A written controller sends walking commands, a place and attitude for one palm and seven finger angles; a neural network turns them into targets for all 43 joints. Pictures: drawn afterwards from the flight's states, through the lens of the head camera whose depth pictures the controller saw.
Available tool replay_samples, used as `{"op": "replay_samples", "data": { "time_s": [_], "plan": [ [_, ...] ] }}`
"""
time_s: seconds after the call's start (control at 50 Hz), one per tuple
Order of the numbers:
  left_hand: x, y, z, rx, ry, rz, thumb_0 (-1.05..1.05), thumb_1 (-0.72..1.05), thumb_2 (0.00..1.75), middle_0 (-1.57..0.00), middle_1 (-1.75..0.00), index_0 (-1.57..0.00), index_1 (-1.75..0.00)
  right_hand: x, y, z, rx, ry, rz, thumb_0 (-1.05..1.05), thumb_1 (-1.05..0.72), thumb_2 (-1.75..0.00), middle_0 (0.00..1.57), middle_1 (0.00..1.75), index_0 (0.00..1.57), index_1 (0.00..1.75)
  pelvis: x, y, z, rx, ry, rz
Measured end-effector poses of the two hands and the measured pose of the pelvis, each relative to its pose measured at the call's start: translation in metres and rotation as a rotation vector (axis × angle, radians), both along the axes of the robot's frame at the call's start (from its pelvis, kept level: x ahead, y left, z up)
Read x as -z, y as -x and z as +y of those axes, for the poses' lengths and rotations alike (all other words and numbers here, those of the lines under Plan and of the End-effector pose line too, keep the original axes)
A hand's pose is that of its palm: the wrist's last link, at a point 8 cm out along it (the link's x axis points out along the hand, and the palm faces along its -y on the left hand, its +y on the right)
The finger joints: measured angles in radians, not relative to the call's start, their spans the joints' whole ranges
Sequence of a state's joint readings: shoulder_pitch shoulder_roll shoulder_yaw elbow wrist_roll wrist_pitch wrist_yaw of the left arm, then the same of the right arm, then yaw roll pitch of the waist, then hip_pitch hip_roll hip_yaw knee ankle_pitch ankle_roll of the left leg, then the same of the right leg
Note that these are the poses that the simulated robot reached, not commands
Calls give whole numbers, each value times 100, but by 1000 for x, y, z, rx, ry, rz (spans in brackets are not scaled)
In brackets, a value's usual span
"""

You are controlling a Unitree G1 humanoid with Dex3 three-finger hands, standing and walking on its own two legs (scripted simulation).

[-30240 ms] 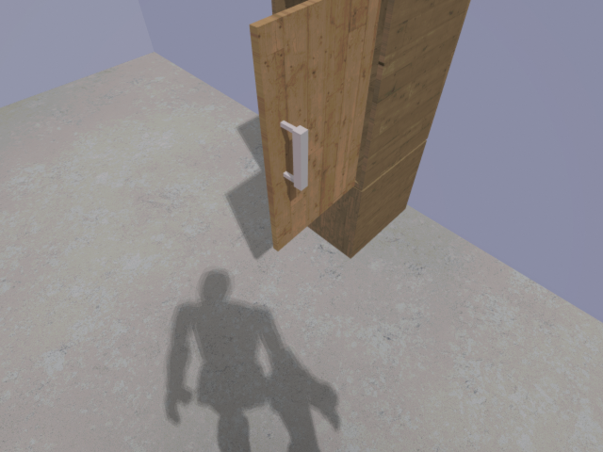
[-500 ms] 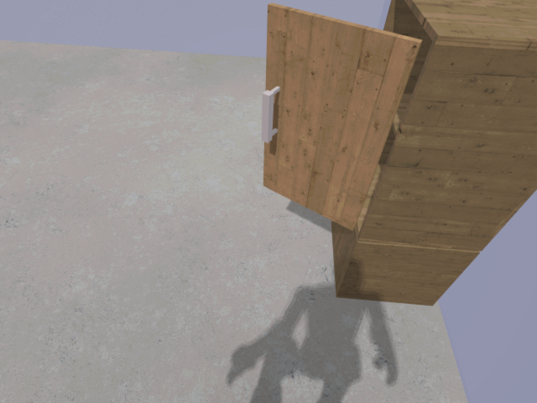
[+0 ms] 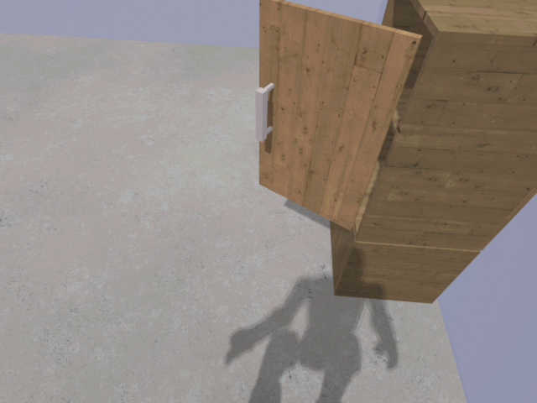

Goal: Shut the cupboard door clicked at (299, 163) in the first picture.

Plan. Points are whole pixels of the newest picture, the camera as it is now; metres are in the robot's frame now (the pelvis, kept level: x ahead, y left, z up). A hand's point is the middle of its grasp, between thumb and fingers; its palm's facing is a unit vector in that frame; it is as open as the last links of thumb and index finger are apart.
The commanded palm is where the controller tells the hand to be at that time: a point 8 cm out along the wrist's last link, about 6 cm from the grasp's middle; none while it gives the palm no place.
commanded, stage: look to check the result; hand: left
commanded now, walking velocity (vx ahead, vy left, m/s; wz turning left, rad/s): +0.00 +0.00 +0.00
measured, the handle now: (265, 112) +0.82 +0.05 -0.03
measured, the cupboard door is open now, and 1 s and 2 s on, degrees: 60 60 60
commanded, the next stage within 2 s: walk to a spot facing it in 0.08 s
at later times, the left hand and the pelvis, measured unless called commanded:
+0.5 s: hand out of the picture +0.03 +0.21 -0.19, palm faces +0.11 -0.96 -0.26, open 7.4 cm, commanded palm none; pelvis +0.01 +0.00 -0.02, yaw +7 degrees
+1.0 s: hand out of the picture +0.03 +0.25 -0.17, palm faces +0.40 -0.87 -0.29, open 7.4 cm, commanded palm none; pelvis +0.00 +0.01 -0.02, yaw +26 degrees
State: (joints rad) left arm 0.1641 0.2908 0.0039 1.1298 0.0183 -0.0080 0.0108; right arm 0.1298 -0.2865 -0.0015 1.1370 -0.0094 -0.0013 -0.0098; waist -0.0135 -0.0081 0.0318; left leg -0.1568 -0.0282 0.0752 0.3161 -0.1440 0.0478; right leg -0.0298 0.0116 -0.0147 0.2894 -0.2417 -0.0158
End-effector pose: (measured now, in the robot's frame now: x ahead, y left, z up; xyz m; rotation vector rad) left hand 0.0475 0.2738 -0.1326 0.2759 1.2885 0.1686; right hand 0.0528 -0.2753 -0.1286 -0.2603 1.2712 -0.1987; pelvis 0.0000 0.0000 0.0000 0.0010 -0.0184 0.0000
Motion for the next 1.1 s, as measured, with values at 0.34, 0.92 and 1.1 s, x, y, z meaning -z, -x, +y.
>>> {"op": "replay_samples", "data": {
  "time_s": [0.34,0.92,1.1],
  "plan": [
    [7,-5,-12,-40,12,7,1,91,90,-20,-30,-20,-30,5,-13,4,-15,-9,18,0,-90,-90,20,29,20,30,3,-12,-4,-29,-6,7],
    [5,45,28,-358,3,-133,1,91,90,-20,-30,-20,-30,15,-65,76,-321,-44,66,0,-90,-90,21,30,21,30,11,1,23,-383,48,47],
    [0,81,-2,-484,-39,-125,1,91,90,-20,-30,-20,-30,20,-130,64,-434,-48,15,1,-90,-90,20,29,20,30,16,-8,3,-515,11,39]
  ]
}}
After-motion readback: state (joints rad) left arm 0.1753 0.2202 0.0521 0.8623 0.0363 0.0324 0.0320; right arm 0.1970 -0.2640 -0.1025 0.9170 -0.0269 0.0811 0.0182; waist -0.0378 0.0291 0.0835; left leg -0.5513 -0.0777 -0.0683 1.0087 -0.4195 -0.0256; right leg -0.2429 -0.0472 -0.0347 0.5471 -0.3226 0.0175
